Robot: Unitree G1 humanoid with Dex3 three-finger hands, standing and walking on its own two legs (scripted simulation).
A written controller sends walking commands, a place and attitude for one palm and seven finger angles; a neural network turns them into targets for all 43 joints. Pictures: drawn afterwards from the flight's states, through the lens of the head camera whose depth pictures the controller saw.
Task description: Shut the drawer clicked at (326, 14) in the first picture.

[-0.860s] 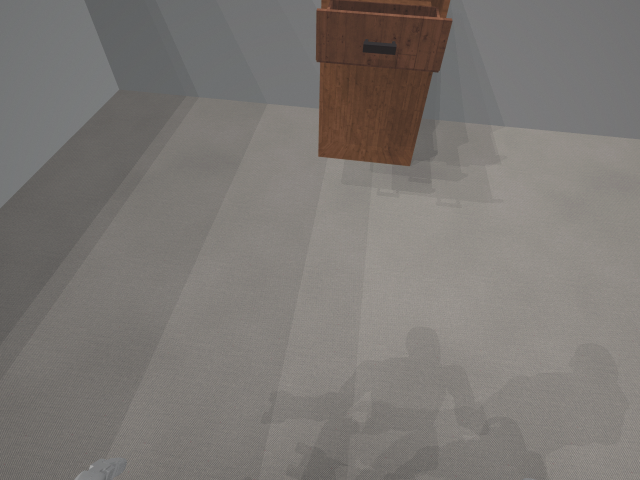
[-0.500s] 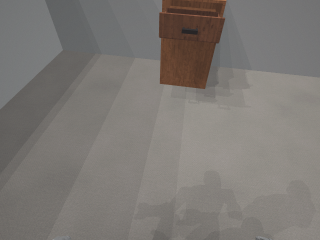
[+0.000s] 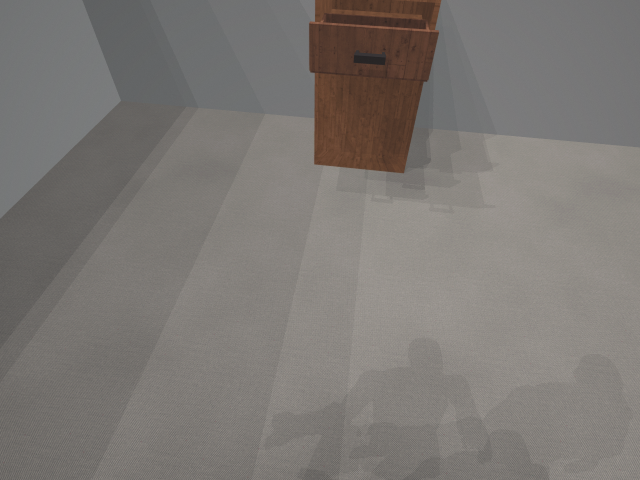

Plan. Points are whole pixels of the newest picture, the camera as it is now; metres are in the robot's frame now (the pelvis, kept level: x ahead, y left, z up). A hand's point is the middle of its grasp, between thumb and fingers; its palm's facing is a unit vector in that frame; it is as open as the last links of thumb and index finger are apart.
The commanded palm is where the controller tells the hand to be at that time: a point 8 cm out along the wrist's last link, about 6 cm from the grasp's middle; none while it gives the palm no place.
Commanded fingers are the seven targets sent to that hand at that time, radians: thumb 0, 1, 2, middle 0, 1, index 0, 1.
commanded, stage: stand and wait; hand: left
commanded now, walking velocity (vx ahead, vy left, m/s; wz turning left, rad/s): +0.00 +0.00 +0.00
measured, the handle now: (370, 56) +1.41 -0.09 -0.06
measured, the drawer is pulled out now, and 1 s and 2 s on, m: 0.30 0.30 0.30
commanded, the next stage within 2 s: look at it before walking up in 0.12 s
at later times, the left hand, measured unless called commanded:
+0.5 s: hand out of the picture +0.07 +0.25 -0.16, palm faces -0.03 -0.94 -0.33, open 7.4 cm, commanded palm none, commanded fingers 0.00 0.90 0.90 -0.20 -0.30 -0.20 -0.30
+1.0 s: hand out of the picture +0.06 +0.22 -0.18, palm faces -0.06 -0.96 -0.26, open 7.4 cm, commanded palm none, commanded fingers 0.00 0.90 0.90 -0.20 -0.30 -0.20 -0.30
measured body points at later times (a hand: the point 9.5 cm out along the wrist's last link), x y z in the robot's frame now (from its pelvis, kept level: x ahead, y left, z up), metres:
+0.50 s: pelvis +0.00 +0.00 +0.00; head +0.00 +0.00 +0.45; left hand +0.07 +0.30 -0.13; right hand +0.07 -0.30 -0.13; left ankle +0.00 +0.13 -0.74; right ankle +0.00 -0.12 -0.74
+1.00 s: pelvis +0.03 +0.00 -0.01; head +0.02 +0.00 +0.44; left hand +0.06 +0.27 -0.15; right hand +0.07 -0.27 -0.15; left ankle +0.00 +0.13 -0.74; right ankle +0.00 -0.12 -0.74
